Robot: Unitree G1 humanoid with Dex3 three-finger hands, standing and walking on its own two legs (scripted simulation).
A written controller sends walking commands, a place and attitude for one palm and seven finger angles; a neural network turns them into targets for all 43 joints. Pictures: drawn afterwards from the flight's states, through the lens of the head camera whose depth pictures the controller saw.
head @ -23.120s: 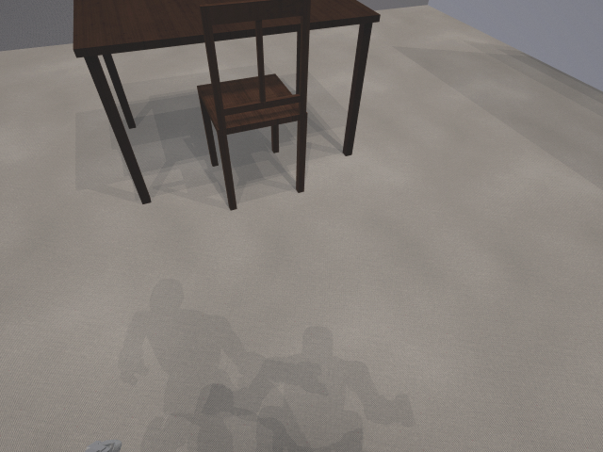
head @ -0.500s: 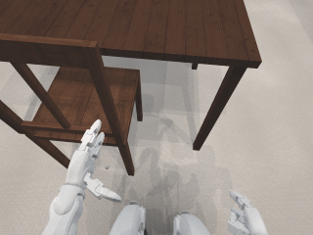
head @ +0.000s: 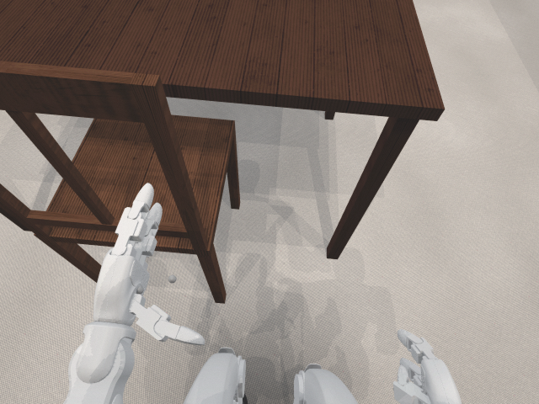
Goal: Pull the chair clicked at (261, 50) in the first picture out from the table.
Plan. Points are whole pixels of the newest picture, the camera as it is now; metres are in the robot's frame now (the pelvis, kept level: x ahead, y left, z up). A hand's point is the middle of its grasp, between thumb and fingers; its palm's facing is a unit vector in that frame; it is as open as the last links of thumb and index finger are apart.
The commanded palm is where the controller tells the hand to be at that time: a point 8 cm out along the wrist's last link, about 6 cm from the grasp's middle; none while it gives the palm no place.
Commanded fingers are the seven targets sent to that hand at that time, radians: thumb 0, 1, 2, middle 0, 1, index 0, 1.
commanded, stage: aim the fingers beside a spindle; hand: left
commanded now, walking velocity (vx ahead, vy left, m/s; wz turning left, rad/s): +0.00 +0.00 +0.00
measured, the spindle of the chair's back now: (73, 177) +0.44 +0.34 +0.02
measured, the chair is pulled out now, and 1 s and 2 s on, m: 0.00 0.00 0.00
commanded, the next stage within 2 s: push the fingers through the gap in 1.66 s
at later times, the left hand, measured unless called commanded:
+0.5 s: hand (169, 287) +0.28 +0.16 +0.00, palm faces -0.05 -1.00 +0.00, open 16.9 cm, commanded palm +0.26 +0.20 +0.02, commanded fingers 0.00 -0.50 0.30 -0.06 -0.08 -0.06 -0.08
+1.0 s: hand (175, 288) +0.26 +0.14 +0.05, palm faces -0.07 -1.00 -0.04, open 16.9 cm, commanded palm +0.26 +0.21 +0.03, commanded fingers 0.00 -0.50 0.30 -0.06 -0.08 -0.06 -0.08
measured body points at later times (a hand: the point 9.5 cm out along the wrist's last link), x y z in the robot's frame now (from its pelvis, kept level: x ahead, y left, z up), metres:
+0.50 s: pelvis -0.01 +0.00 +0.00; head +0.09 +0.02 +0.44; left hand +0.27 +0.21 +0.00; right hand +0.17 -0.23 -0.10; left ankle +0.03 +0.08 -0.62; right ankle -0.01 -0.08 -0.62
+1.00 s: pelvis +0.00 +0.01 +0.00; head +0.09 +0.02 +0.44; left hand +0.26 +0.19 +0.06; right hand +0.17 -0.23 -0.09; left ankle +0.03 +0.08 -0.62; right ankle -0.01 -0.08 -0.62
